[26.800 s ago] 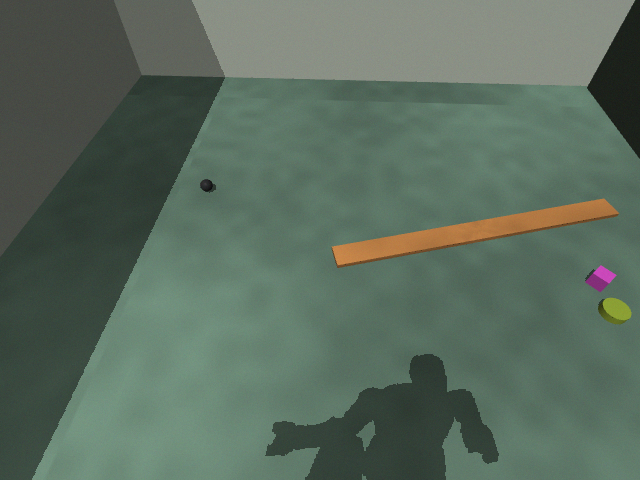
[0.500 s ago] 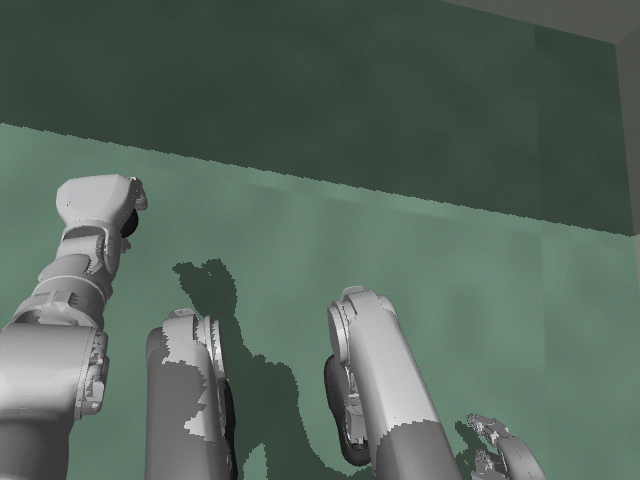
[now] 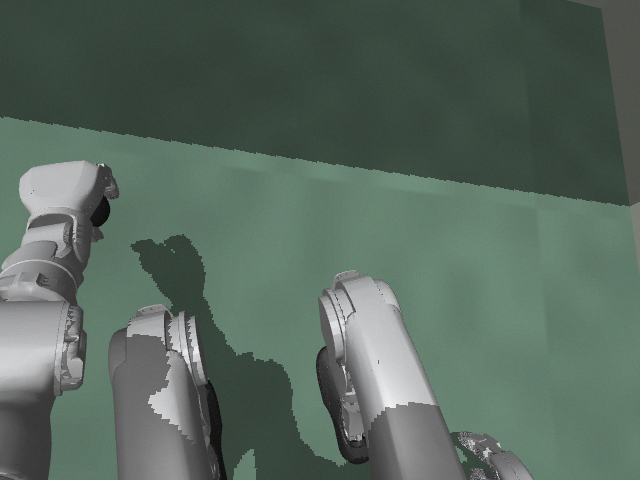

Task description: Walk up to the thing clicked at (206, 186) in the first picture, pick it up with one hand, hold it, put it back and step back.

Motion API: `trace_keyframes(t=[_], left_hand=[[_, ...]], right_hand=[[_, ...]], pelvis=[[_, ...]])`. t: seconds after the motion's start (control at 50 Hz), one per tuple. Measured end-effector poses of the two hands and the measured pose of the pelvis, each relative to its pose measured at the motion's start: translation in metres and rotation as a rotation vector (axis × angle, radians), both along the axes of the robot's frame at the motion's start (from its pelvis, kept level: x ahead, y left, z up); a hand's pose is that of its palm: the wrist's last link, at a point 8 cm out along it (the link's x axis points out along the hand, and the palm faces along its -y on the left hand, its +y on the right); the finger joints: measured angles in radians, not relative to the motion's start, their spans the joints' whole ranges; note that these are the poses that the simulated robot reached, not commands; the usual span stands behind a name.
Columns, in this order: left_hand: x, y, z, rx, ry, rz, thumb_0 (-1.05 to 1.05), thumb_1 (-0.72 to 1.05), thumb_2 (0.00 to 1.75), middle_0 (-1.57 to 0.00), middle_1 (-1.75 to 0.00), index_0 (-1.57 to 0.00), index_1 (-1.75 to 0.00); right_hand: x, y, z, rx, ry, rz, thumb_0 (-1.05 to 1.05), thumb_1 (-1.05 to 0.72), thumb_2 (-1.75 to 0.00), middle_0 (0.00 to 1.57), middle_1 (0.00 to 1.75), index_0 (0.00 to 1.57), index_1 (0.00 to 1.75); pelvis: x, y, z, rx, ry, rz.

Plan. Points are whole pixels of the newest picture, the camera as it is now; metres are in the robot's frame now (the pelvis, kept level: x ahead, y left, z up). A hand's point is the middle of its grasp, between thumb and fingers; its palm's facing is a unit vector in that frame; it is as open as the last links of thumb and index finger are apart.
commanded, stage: lower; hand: left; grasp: from above
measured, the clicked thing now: (86, 209) +0.48 +0.25 -0.19
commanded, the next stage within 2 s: rest in 0.38 s
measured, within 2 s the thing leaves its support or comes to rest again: rests again in 1.78 s
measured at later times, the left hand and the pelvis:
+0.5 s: hand (99, 224) +0.47 +0.25 -0.22, palm faces -0.44 -0.05 -0.89, open 7.6 cm; pelvis +0.00 +0.00 -0.03, yaw -2 degrees
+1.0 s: hand (110, 228) +0.47 +0.24 -0.26, palm faces -0.45 -0.08 -0.89, open 7.6 cm; pelvis +0.01 +0.00 -0.04, yaw -5 degrees
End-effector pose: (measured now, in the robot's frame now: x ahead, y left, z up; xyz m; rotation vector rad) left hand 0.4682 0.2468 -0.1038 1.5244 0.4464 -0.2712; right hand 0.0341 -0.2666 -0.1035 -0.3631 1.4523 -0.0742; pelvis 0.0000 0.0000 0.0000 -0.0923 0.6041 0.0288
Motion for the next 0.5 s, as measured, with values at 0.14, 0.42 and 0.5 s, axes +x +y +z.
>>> trace_keyframes(t=[0.14, 0.42, 0.5], left_hand=[[0.001, 0.001, -0.011, 0.001, 0.008, 0.006, -0.02, 0.27, 0.36, -0.82, -0.52, -0.90, -0.49], [0.003, 0.000, -0.048, -0.020, 0.016, -0.004, -0.02, 0.26, 0.38, -0.83, -0.52, -0.90, -0.49], [0.005, 0.000, -0.056, -0.018, 0.003, -0.007, -0.02, 0.26, 0.38, -0.83, -0.51, -0.90, -0.50]], right_hand=[[0.002, 0.000, -0.005, 0.002, 0.004, 0.013, 0.00, -0.92, -0.90, 0.20, 0.30, 0.20, 0.30], [0.001, -0.004, -0.011, -0.016, 0.027, 0.058, 0.00, -0.92, -0.90, 0.20, 0.30, 0.20, 0.30], [-0.002, -0.003, -0.013, -0.013, 0.035, 0.064, 0.00, -0.92, -0.90, 0.20, 0.30, 0.20, 0.30]], pelvis=[[0.001, 0.000, -0.007, -0.005, -0.003, -0.002], [0.003, 0.000, -0.024, -0.021, -0.022, -0.014], [0.004, 0.001, -0.029, -0.026, -0.028, -0.017]])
